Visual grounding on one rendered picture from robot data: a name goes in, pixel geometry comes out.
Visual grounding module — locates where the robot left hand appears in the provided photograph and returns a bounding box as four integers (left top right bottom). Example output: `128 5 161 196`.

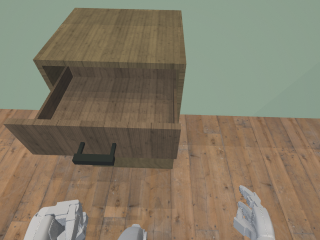
23 199 89 240

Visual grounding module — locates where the cabinet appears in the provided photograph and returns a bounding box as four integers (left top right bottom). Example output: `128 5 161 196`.
33 7 187 169

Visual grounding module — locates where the handle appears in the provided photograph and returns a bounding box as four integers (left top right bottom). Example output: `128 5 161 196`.
72 142 117 166

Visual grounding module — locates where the left robot thigh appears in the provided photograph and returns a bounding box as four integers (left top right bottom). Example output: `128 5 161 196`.
117 226 148 240

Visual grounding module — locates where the robot right hand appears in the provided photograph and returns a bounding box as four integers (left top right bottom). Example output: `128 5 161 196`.
233 185 275 240

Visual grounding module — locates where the drawer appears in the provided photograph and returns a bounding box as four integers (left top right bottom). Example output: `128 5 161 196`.
3 66 181 159

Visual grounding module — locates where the left robot shin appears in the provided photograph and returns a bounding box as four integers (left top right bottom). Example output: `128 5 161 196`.
131 224 141 228

